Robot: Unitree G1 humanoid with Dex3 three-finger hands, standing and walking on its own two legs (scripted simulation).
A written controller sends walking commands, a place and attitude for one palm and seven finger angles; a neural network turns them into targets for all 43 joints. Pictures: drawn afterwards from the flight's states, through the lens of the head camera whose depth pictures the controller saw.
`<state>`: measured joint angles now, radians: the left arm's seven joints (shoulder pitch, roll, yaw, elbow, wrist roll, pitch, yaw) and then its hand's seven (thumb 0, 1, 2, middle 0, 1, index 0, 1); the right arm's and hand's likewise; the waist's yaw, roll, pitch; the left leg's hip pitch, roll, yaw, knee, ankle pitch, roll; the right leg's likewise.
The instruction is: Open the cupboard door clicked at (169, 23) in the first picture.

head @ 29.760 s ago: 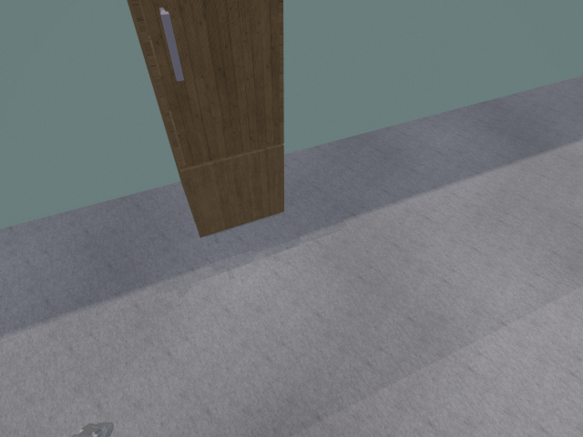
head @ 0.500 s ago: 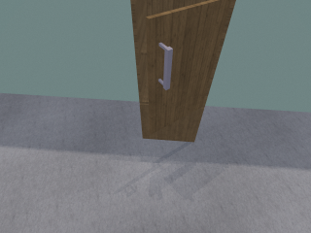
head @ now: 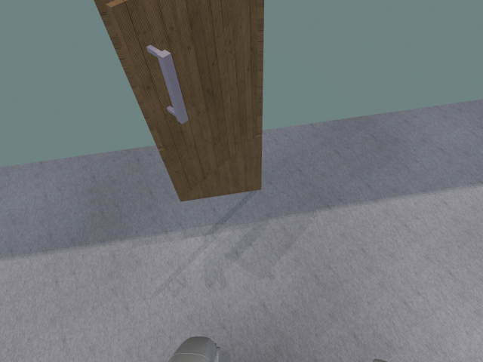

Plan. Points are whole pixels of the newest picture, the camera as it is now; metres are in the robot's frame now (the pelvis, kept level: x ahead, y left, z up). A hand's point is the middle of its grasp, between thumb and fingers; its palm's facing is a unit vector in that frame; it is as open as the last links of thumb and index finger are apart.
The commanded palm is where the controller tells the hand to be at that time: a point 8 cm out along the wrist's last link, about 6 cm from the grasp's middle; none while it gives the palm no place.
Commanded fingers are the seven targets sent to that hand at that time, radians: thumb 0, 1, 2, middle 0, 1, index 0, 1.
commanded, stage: walk to a spot facing it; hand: left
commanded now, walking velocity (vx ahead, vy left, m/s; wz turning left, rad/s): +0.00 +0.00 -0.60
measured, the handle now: (168, 86) +0.62 +0.21 +0.07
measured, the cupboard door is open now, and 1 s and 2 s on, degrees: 38 38 38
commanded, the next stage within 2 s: none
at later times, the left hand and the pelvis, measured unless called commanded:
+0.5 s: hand (133, 340) +0.16 +0.24 -0.17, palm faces -0.23 -0.94 -0.23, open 7.4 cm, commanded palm none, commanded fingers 0.00 0.90 0.90 -0.20 -0.30 -0.20 -0.30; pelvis +0.02 +0.05 +0.00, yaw -18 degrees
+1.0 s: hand (189, 302) +0.24 +0.15 -0.18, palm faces -0.57 -0.80 -0.19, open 7.4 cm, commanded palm none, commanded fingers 0.00 0.90 0.90 -0.20 -0.30 -0.20 -0.30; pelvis +0.04 +0.04 -0.01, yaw -37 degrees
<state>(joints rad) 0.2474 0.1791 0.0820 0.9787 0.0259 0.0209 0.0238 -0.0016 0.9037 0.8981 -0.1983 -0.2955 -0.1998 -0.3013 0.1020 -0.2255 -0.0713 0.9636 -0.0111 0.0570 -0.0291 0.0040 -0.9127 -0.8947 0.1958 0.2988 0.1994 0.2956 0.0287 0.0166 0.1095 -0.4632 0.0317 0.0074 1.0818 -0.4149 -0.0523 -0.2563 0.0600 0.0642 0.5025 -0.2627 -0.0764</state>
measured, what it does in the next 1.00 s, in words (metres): steps on the spot, turning right: left foot, then right foot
